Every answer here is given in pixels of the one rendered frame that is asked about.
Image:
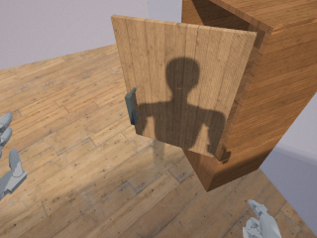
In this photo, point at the handle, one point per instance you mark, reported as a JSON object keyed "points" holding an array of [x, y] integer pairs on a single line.
{"points": [[131, 107]]}

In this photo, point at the cupboard door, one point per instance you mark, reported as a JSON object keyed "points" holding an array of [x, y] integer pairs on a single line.
{"points": [[186, 78]]}

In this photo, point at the left robot hand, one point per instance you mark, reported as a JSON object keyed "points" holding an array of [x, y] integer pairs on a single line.
{"points": [[12, 179]]}

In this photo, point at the right robot hand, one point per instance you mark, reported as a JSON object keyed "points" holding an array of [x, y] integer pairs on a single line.
{"points": [[265, 227]]}

